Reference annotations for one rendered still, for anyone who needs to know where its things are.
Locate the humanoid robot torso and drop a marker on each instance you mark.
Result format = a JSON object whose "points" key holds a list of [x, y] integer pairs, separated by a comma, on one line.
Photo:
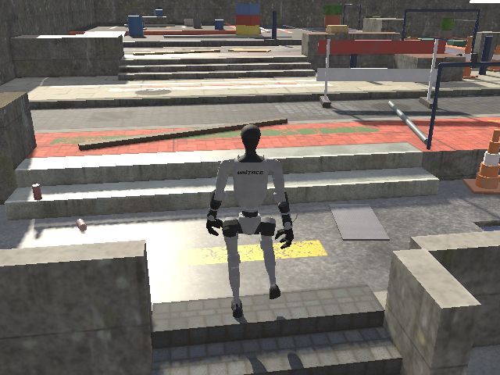
{"points": [[250, 189]]}

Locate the robot left hand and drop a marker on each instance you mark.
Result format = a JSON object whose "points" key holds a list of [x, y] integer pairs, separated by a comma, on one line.
{"points": [[216, 223]]}

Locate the robot right hand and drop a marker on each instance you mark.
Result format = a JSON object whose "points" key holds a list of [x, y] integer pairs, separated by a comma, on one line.
{"points": [[288, 237]]}

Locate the right robot upper arm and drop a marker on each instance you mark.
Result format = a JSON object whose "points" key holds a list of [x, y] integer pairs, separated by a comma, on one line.
{"points": [[278, 179]]}

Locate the robot right forearm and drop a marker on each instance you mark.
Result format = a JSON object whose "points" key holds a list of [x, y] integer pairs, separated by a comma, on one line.
{"points": [[285, 213]]}

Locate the left robot upper arm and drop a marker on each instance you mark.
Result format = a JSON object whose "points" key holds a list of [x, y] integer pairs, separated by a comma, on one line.
{"points": [[226, 165]]}

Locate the robot left forearm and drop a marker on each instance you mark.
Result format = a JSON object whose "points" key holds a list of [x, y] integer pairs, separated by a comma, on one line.
{"points": [[213, 208]]}

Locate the left robot foot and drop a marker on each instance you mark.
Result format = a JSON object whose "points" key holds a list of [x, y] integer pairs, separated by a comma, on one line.
{"points": [[237, 313]]}

